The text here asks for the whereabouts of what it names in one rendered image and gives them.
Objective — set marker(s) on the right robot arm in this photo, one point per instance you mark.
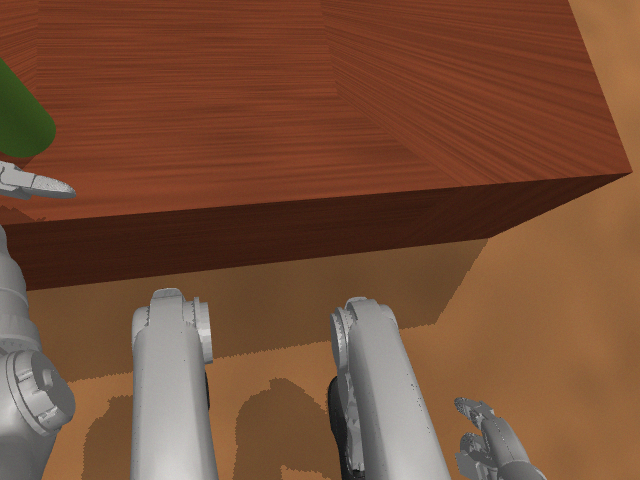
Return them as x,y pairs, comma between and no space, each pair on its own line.
519,470

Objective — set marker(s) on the can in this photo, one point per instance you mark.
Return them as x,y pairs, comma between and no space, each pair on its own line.
26,129

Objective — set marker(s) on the right robot hand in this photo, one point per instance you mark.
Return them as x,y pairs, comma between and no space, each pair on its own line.
480,458

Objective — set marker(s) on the left robot arm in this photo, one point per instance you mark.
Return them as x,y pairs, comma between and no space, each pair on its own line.
35,402

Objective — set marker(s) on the left robot hand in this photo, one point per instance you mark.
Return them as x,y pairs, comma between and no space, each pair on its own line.
16,183

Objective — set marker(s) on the right robot foot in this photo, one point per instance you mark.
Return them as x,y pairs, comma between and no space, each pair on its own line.
339,430

